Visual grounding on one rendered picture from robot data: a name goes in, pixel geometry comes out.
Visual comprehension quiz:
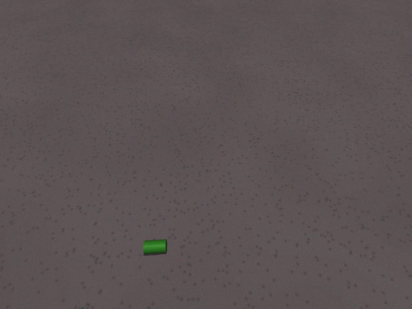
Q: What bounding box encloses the can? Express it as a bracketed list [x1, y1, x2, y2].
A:
[144, 239, 167, 254]

